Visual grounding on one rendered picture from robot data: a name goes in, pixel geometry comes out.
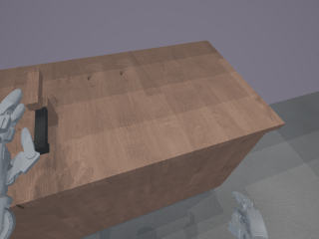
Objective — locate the robot left forearm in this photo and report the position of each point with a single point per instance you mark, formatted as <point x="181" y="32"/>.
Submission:
<point x="7" y="217"/>

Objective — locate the robot right hand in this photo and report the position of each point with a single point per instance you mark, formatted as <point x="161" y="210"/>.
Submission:
<point x="251" y="222"/>

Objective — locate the robot left hand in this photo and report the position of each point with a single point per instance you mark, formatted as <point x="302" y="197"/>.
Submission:
<point x="11" y="112"/>

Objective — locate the tap lever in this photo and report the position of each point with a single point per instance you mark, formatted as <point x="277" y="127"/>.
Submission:
<point x="41" y="131"/>

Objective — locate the counter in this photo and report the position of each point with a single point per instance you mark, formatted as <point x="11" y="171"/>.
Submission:
<point x="129" y="133"/>

